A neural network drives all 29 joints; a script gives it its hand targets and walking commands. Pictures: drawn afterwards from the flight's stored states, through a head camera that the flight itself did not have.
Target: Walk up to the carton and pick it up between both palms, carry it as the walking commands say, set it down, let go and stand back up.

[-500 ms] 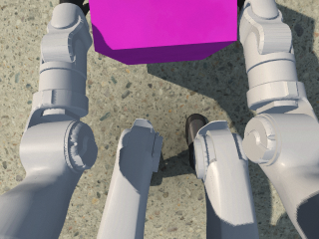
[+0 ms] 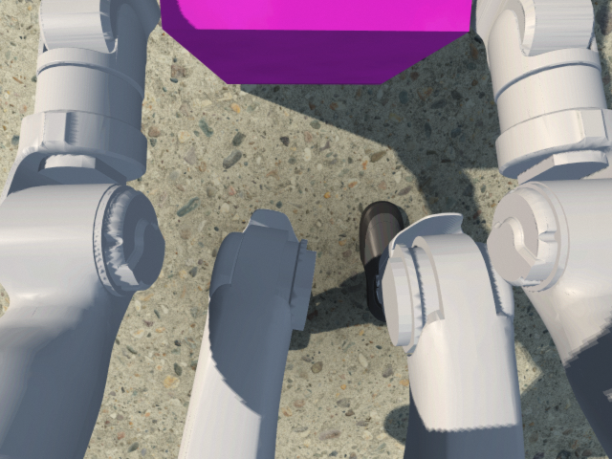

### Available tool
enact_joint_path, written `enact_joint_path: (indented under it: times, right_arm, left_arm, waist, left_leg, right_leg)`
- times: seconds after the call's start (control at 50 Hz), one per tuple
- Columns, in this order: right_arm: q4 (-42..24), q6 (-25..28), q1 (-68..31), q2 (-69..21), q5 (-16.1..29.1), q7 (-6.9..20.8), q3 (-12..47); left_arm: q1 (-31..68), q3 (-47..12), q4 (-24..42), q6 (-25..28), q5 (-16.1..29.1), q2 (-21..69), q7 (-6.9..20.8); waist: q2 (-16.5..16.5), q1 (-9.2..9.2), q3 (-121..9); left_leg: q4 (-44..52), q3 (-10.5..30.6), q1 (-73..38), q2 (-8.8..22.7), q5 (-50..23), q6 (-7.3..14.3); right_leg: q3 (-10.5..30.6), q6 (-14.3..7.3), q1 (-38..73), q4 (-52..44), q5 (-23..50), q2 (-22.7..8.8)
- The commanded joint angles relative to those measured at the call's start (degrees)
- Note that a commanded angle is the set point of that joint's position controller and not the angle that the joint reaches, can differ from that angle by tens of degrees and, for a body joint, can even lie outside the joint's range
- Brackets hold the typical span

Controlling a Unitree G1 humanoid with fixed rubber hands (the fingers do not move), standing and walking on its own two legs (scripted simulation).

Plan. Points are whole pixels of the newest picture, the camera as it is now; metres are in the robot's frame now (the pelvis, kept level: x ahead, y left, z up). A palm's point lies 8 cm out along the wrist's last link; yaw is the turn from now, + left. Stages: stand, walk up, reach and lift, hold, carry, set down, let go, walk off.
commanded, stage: set down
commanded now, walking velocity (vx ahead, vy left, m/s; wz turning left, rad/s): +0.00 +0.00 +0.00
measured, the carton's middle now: out of the picture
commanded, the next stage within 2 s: none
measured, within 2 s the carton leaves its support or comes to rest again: rests again in 0.46 s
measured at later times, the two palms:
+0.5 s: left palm out of the picture +0.57 +0.17 -0.14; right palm out of the picture +0.58 -0.15 -0.15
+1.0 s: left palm out of the picture +0.56 +0.18 -0.15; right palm out of the picture +0.57 -0.15 -0.15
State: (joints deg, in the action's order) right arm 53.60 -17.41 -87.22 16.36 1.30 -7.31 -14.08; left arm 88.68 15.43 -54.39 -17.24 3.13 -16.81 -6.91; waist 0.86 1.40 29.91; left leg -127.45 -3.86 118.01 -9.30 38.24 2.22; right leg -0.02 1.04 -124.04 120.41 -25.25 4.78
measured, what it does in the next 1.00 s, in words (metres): stands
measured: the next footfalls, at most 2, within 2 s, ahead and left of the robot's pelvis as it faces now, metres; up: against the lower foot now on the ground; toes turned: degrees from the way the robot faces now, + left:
none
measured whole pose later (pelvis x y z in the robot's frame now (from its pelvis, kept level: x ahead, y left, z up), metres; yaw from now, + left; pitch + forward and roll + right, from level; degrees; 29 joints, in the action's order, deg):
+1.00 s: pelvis +0.02 +0.00 -0.01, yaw +1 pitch +35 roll -1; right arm 56.9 -13.7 -82.1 13.6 -6.2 -2.0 -23.9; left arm 82.1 20.9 -55.0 -14.8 -5.7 -12.9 -1.2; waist -0.5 1.7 19.2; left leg -129.6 -3.3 124.5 -9.7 39.7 2.0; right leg -1.3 -0.1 -130.5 122.7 -26.9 3.4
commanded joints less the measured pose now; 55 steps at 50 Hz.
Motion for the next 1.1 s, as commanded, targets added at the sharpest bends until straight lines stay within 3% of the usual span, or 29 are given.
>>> enact_joint_path:
  times: [0.0, 0.02, 0.1, 0.12, 0.14, 0.16, 0.18, 0.22, 0.3, 0.34, 0.4, 0.42, 0.48, 0.56, 0.58, 0.64, 0.66, 0.7, 0.72, 0.82, 0.84, 0.88, 0.94, 0.96, 0.98, 1.02, 1.04, 1.08]
  right_arm:
    - [-9.3, 3.0, -43.4, -51.6, 6.2, 15.6, 15.2]
    - [-8.1, 2.9, -43.2, -52.1, 6.5, 16.1, 14.8]
    - [-1.2, 2.1, -38.8, -49.0, 3.4, 17.2, 10.7]
    - [-1.3, 2.1, -39.2, -49.4, 3.5, 17.6, 10.6]
    - [0.5, 2.0, -37.7, -49.2, 2.3, 17.8, 9.4]
    - [-0.4, 2.1, -38.4, -49.7, 2.0, 18.1, 9.0]
    - [-0.4, 2.1, -38.1, -49.9, 1.6, 18.1, 9.1]
    - [-3.1, 2.6, -39.1, -50.4, 0.9, 17.7, 10.2]
    - [-1.4, 3.3, -33.0, -53.1, -0.5, 16.9, 9.4]
    - [-0.5, 3.7, -29.3, -54.3, -0.9, 16.6, 8.7]
    - [1.1, 4.2, -24.2, -55.0, -1.1, 16.5, 7.8]
    - [1.8, 4.3, -22.3, -55.4, -1.3, 16.5, 7.8]
    - [2.0, 4.4, -23.0, -54.6, -1.8, 16.2, 8.1]
    - [1.2, 4.1, -25.8, -50.0, -2.5, 15.5, 9.0]
    - [0.5, 4.0, -26.4, -50.0, -2.1, 15.4, 9.0]
    - [2.0, 3.7, -25.9, -48.7, -2.2, 15.5, 8.2]
    - [3.2, 3.5, -25.9, -47.9, -2.6, 15.5, 7.2]
    - [2.5, 3.8, -26.7, -48.0, -2.2, 15.7, 7.5]
    - [2.7, 3.7, -26.9, -47.1, -2.6, 15.8, 7.1]
    - [2.6, 3.8, -26.1, -47.3, -3.2, 16.7, 5.7]
    - [3.0, 3.8, -26.0, -46.9, -3.4, 16.6, 5.6]
    - [3.1, 3.6, -26.3, -46.5, -3.6, 16.8, 5.3]
    - [4.3, 3.8, -24.8, -44.6, -4.3, 17.1, 4.5]
    - [4.1, 3.7, -24.9, -44.3, -4.0, 17.0, 4.5]
    - [3.9, 3.9, -25.1, -44.7, -4.4, 17.2, 4.5]
    - [3.2, 3.9, -25.9, -44.3, -4.1, 17.5, 4.7]
    - [3.6, 3.9, -25.4, -44.1, -4.3, 17.3, 4.5]
    - [3.2, 4.1, -25.2, -42.7, -4.8, 17.0, 4.1]
  left_arm:
    - [38.8, -20.3, 8.6, 0.8, 6.3, 57.9, 17.3]
    - [39.8, -20.7, 10.1, 0.9, 5.9, 57.4, 16.9]
    - [40.8, -22.3, 10.1, 0.1, 5.5, 58.0, 16.6]
    - [40.4, -21.2, 9.4, 0.0, 4.9, 57.7, 16.7]
    - [39.7, -21.0, 8.7, -0.1, 4.7, 57.9, 17.1]
    - [37.7, -19.4, 7.3, -0.2, 4.0, 57.2, 17.4]
    - [37.1, -19.1, 7.0, 0.1, 4.1, 57.9, 17.8]
    - [33.6, -17.2, 5.3, 0.7, 3.8, 58.0, 18.2]
    - [27.4, -15.0, 2.8, 2.1, 2.3, 58.3, 18.9]
    - [24.9, -14.7, 2.2, 2.7, 1.8, 59.3, 19.1]
    - [23.4, -14.6, 3.1, 3.5, 0.8, 59.2, 19.6]
    - [21.7, -14.7, 2.9, 3.7, 0.4, 59.3, 19.6]
    - [22.0, -14.2, 2.6, 3.8, -0.8, 56.7, 19.5]
    - [24.3, -14.2, 2.4, 3.2, -1.1, 54.1, 19.4]
    - [24.9, -13.7, 2.3, 3.1, -1.9, 52.6, 19.4]
    - [25.8, -13.9, 3.1, 2.9, -2.8, 51.3, 19.0]
    - [26.8, -14.1, 2.6, 2.7, -2.7, 50.6, 19.1]
    - [25.4, -13.4, 1.9, 2.6, -3.1, 51.2, 19.1]
    - [25.1, -13.0, 1.4, 2.6, -3.2, 50.6, 18.9]
    - [23.7, -11.4, 0.7, 2.6, -3.9, 50.6, 18.8]
    - [23.9, -11.5, 0.2, 2.6, -3.5, 51.2, 18.9]
    - [23.9, -11.0, 0.1, 2.5, -4.2, 50.0, 18.7]
    - [23.9, -11.7, 0.6, 2.6, -3.7, 50.1, 18.5]
    - [22.8, -11.0, -0.8, 2.5, -4.7, 48.1, 18.0]
    - [23.7, -11.5, -0.1, 2.7, -4.1, 49.8, 18.2]
    - [23.4, -11.0, -0.7, 2.6, -4.6, 48.2, 18.1]
    - [22.7, -11.1, -1.1, 2.5, -4.4, 48.7, 18.1]
    - [23.1, -10.9, -1.4, 2.7, -4.0, 48.3, 18.0]
  waist:
    - [2.0, 0.46, -92.6]
    - [3.8, 1.04, -93.2]
    - [8.3, -2.68, -87.4]
    - [8.1, -1.05, -85.5]
    - [7.4, -2.57, -81.5]
    - [6.8, -1.53, -80.4]
    - [6.1, -2.37, -79.7]
    - [2.3, -1.81, -79.4]
    - [-0.8, -1.84, -74.8]
    - [-0.5, -1.75, -74.2]
    - [2.1, -0.23, -72.0]
    - [2.4, -0.86, -72.8]
    - [2.4, 0.23, -68.8]
    - [1.4, -0.98, -66.4]
    - [1.7, 0.05, -65.1]
    - [2.8, 0.58, -63.4]
    - [2.4, -0.54, -62.8]
    - [3.5, 0.37, -61.9]
    - [2.7, -0.36, -61.3]
    - [2.3, 0.05, -58.9]
    - [1.7, -1.3, -59.5]
    - [1.2, -0.09, -58.8]
    - [3.2, -1.41, -57.2]
    - [2.9, -0.11, -58.6]
    - [3.1, -1.29, -58.6]
    - [1.8, -0.71, -57.2]
    - [3.4, -0.55, -57.2]
    - [1.8, -2.03, -57.8]
  left_leg:
    - [18.1, 7.1, -27.1, 3.9, -19.2, -2.0]
    - [18.1, 7.4, -30.0, 4.0, -20.2, -2.2]
    - [18.3, 8.3, -31.9, 4.8, -16.2, -3.2]
    - [18.2, 7.5, -30.8, 4.6, -15.3, -3.1]
    - [18.7, 7.6, -27.5, 4.6, -13.5, -3.1]
    - [18.6, 7.6, -27.1, 4.6, -13.8, -2.9]
    - [17.9, 6.8, -24.5, 4.3, -14.0, -2.9]
    - [17.0, 6.2, -20.0, 3.8, -16.2, -2.4]
    - [16.1, 5.7, -11.3, 3.2, -19.2, -1.5]
    - [15.5, 5.4, -9.0, 3.0, -20.9, -1.5]
    - [15.3, 5.0, -6.1, 2.5, -22.4, -1.7]
    - [15.1, 5.3, -7.1, 2.9, -25.1, -1.9]
    - [15.6, 4.8, -4.0, 2.5, -20.9, -1.7]
    - [16.0, 4.9, -1.9, 2.7, -13.8, -1.7]
    - [16.1, 4.3, -1.1, 2.7, -11.4, -1.4]
    - [16.7, 4.6, -1.8, 3.0, -8.7, -1.3]
    - [16.4, 5.0, -1.9, 3.1, -8.1, -1.3]
    - [16.4, 5.2, -3.4, 3.3, -9.1, -1.1]
    - [16.4, 5.4, -3.6, 3.3, -9.3, -1.3]
    - [16.8, 5.8, -4.6, 3.1, -9.4, -1.0]
    - [16.4, 6.4, -5.4, 3.1, -10.2, -1.1]
    - [16.5, 6.1, -4.6, 2.9, -8.8, -0.9]
    - [16.4, 6.6, -6.5, 3.1, -10.0, -1.5]
    - [16.3, 6.5, -7.0, 3.3, -9.6, -1.5]
    - [16.5, 6.7, -7.0, 3.2, -9.5, -1.4]
    - [16.4, 7.0, -7.2, 3.2, -9.7, -1.1]
    - [16.4, 6.8, -7.2, 3.2, -9.9, -1.4]
    - [15.8, 7.1, -7.2, 3.1, -9.7, -1.4]
  right_leg:
    - [-3.5, -3.7, 34.6, -2.1, 7.6, 1.0]
    - [-3.7, -3.8, 32.7, -1.7, 7.1, 1.1]
    - [-4.3, -4.7, 26.0, -1.8, 2.4, 0.6]
    - [-3.7, -4.9, 26.2, -2.4, 1.1, 0.6]
    - [-4.0, -4.8, 25.5, -2.4, 0.8, 0.6]
    - [-3.7, -4.8, 25.9, -2.4, 0.8, 0.4]
    - [-3.4, -5.0, 27.2, -2.7, 1.9, 0.5]
    - [-2.9, -4.5, 30.8, -1.9, 5.4, 0.6]
    - [-1.2, -3.9, 34.8, -1.5, 12.9, 0.7]
    - [-0.5, -3.8, 35.2, -1.3, 15.4, 1.0]
    - [0.4, -4.1, 33.0, -1.5, 17.2, 1.4]
    - [0.2, -3.9, 32.9, -1.1, 18.9, 1.3]
    - [0.3, -3.8, 31.3, -1.3, 16.5, 1.2]
    - [0.5, -3.9, 31.1, -1.7, 10.7, 0.8]
    - [0.6, -3.9, 31.2, -2.0, 8.7, 1.0]
    - [0.7, -4.1, 29.7, -1.9, 5.5, 0.8]
    - [0.3, -4.2, 29.4, -1.8, 5.1, 0.7]
    - [0.4, -4.4, 28.3, -1.3, 4.7, 0.9]
    - [-0.2, -4.0, 27.1, -1.2, 4.4, 0.7]
    - [-0.6, -3.8, 25.2, -1.4, 3.4, 0.8]
    - [-0.7, -3.9, 25.4, -1.3, 4.0, 0.7]
    - [-0.7, -3.7, 24.9, -1.3, 2.4, 0.6]
    - [-0.7, -4.1, 22.7, -1.1, 2.2, 0.4]
    - [-0.7, -3.7, 24.3, -0.6, 2.2, 0.3]
    - [-0.7, -3.9, 24.0, -0.6, 2.5, 0.3]
    - [-1.1, -3.6, 23.0, -0.5, 1.9, 0.3]
    - [-0.7, -3.7, 23.1, -0.5, 1.8, 0.1]
    - [-1.1, -3.6, 23.9, -0.7, 1.8, 0.2]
